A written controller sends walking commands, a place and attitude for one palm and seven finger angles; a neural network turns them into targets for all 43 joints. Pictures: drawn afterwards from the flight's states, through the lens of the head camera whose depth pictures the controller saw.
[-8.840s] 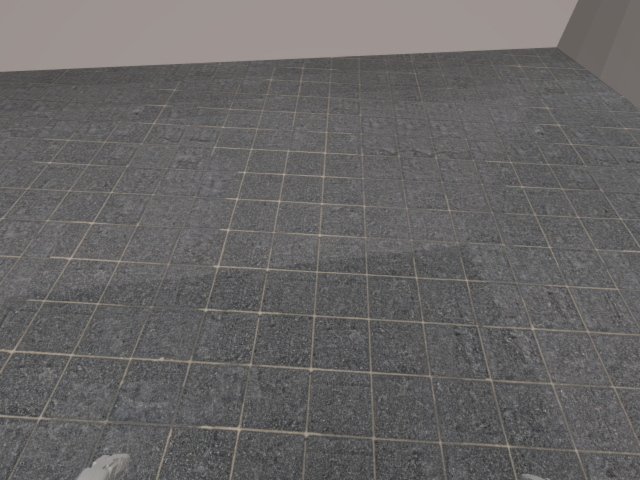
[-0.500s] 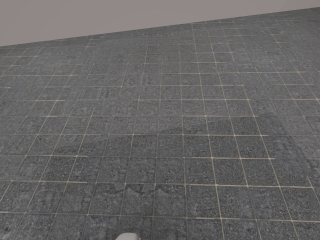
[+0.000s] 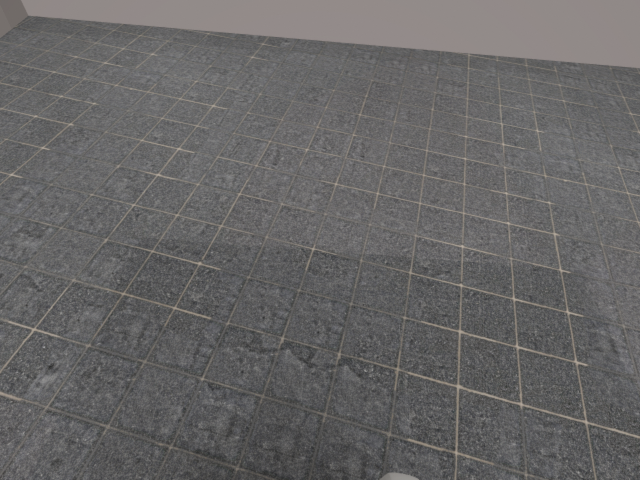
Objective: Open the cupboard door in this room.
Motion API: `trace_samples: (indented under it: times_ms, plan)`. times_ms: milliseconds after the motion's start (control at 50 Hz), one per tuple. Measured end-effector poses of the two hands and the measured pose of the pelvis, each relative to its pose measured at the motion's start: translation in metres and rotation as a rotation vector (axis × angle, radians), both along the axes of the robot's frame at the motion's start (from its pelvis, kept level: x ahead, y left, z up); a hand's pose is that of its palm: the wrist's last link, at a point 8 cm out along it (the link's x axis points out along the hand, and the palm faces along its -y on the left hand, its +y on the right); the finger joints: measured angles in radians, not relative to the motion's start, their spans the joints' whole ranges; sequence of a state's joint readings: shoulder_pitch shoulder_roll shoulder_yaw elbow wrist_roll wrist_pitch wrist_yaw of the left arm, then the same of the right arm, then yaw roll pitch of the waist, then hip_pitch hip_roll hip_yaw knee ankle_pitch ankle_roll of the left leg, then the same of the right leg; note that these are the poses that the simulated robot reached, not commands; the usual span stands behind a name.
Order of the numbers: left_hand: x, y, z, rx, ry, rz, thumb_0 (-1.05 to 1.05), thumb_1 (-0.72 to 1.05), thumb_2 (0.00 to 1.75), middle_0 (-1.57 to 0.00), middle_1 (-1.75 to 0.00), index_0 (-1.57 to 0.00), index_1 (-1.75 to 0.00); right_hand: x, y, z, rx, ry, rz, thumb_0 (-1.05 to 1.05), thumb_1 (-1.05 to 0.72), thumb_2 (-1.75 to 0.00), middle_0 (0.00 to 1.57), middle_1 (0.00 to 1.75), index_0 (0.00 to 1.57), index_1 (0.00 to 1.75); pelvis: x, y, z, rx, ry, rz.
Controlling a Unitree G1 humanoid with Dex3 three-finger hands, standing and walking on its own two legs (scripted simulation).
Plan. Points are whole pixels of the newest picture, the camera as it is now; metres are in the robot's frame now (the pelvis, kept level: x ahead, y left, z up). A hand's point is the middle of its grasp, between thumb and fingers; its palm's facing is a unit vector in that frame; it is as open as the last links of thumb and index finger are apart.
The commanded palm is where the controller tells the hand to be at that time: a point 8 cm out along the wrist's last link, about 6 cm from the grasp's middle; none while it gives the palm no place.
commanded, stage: turn or walk to find it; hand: left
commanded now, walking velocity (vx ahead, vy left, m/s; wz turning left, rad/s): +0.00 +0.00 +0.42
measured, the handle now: out of the picture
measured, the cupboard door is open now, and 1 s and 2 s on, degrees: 0 0 0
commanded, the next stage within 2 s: none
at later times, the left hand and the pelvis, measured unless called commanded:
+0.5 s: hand out of the picture +0.00 +0.14 -0.15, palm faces +0.25 -0.93 -0.26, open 7.4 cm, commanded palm none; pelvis -0.02 -0.06 +0.00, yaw +14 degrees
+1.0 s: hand out of the picture -0.08 +0.22 -0.17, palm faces +0.46 -0.86 -0.24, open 7.4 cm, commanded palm none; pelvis -0.05 -0.01 +0.00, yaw +25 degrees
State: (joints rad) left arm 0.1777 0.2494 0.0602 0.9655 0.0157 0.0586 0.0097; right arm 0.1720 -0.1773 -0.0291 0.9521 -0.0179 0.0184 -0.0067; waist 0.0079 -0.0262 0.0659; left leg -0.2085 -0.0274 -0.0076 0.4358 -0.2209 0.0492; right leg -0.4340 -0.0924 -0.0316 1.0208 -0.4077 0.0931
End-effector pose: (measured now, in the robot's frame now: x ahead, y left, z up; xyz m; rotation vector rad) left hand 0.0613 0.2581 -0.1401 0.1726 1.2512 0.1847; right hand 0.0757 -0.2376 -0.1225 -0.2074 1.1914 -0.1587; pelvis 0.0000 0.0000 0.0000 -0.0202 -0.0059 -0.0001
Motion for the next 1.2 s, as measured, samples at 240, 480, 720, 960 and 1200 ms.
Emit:
trace_samples:
  times_ms: [240,480,720,960,1200]
  plan:
    - [0.014,-0.049,0.018,0.058,-0.148,0.01,0.0,0.91,0.9,-0.2,-0.3,-0.2,-0.3,-0.048,-0.045,-0.041,0.061,0.134,0.004,0.01,-0.9,-0.9,0.21,0.3,0.2,0.3,-0.018,-0.042,-0.013,0.033,0.011,0.102]
    - [-0.075,-0.074,0.02,0.045,-0.046,0.185,0.0,0.9,0.9,-0.2,-0.3,-0.2,-0.3,-0.028,-0.07,-0.033,0.035,0.177,0.125,0.01,-0.91,-0.9,0.2,0.3,0.2,0.3,-0.023,-0.058,-0.003,0.059,-0.012,0.233]
    - [-0.181,-0.041,-0.022,-0.025,0.113,0.382,0.0,0.9,0.9,-0.2,-0.3,-0.2,-0.3,0.051,0.002,-0.019,-0.033,0.029,0.353,0.01,-0.91,-0.9,0.2,0.3,0.2,0.3,-0.04,-0.021,-0.02,0.025,0.005,0.348]
    - [-0.174,-0.005,-0.003,-0.002,0.021,0.442,0.0,0.91,0.9,-0.2,-0.3,-0.19,-0.3,0.056,0.053,0.004,-0.005,-0.03,0.454,0.01,-0.9,-0.9,0.21,0.3,0.2,0.3,-0.05,-0.006,0.0,-0.003,-0.003,0.423]
    - [-0.124,-0.033,0.018,0.084,-0.136,0.432,0.0,0.91,0.9,-0.2,-0.3,-0.19,-0.3,0.023,-0.005,-0.034,0.037,0.111,0.44,0.01,-0.9,-0.9,0.21,0.3,0.2,0.3,-0.046,-0.049,-0.011,0.042,0.015,0.518]
